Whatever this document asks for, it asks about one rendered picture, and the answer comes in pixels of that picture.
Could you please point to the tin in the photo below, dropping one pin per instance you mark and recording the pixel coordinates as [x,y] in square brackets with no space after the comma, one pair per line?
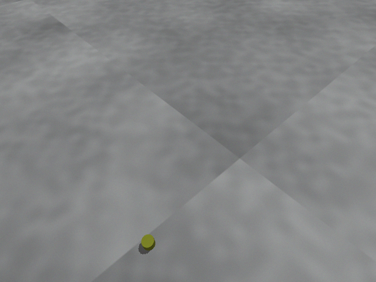
[148,242]

